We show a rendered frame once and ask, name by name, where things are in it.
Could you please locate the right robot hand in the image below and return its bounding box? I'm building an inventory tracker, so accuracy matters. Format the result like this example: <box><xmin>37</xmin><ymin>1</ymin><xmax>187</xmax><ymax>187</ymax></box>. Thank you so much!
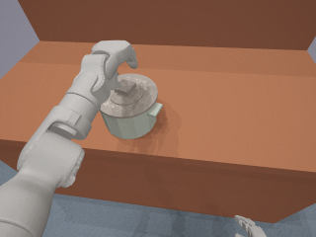
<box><xmin>234</xmin><ymin>215</ymin><xmax>267</xmax><ymax>237</ymax></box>

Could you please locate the table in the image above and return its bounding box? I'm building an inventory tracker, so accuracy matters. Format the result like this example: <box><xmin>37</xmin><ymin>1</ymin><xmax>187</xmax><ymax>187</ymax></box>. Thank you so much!
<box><xmin>0</xmin><ymin>0</ymin><xmax>316</xmax><ymax>223</ymax></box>

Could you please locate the lid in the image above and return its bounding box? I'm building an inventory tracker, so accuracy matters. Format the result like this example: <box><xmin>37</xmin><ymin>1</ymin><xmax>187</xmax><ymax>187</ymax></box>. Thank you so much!
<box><xmin>100</xmin><ymin>73</ymin><xmax>158</xmax><ymax>119</ymax></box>

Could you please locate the left robot forearm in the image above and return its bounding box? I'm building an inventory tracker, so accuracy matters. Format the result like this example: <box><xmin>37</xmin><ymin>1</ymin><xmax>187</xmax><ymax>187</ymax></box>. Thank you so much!
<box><xmin>17</xmin><ymin>48</ymin><xmax>119</xmax><ymax>171</ymax></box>

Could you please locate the left robot hand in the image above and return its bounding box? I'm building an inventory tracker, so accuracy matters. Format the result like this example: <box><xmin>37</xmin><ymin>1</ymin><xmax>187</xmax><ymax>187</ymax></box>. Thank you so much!
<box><xmin>91</xmin><ymin>40</ymin><xmax>138</xmax><ymax>90</ymax></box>

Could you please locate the pot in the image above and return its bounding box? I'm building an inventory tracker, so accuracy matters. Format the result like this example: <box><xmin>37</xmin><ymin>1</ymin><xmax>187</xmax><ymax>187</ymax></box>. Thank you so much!
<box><xmin>100</xmin><ymin>102</ymin><xmax>163</xmax><ymax>139</ymax></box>

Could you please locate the left robot upper arm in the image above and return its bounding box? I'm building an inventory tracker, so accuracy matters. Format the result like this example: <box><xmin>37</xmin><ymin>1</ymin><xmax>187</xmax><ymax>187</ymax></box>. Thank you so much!
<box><xmin>0</xmin><ymin>130</ymin><xmax>85</xmax><ymax>237</ymax></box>

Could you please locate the knob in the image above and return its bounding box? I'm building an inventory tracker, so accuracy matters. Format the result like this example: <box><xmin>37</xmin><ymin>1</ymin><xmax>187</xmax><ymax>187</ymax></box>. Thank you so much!
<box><xmin>115</xmin><ymin>79</ymin><xmax>136</xmax><ymax>97</ymax></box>

